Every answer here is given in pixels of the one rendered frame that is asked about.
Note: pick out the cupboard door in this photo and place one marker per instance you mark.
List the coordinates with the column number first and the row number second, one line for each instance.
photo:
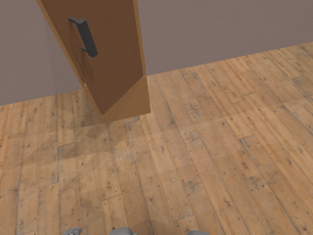
column 112, row 24

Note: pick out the handle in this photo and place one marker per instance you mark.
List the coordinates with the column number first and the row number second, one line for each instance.
column 86, row 36

